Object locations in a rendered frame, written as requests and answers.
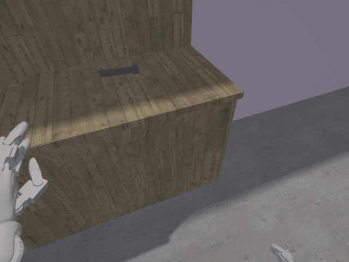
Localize robot right hand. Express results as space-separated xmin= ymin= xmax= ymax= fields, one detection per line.
xmin=270 ymin=244 xmax=294 ymax=262

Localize robot left hand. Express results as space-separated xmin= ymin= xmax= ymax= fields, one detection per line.
xmin=0 ymin=121 xmax=48 ymax=223

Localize robot left forearm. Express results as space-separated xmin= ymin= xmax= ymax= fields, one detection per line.
xmin=0 ymin=221 xmax=26 ymax=262

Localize counter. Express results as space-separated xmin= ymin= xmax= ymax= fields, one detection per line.
xmin=0 ymin=0 xmax=244 ymax=250

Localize tap lever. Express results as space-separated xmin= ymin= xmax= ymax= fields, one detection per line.
xmin=97 ymin=64 xmax=139 ymax=77

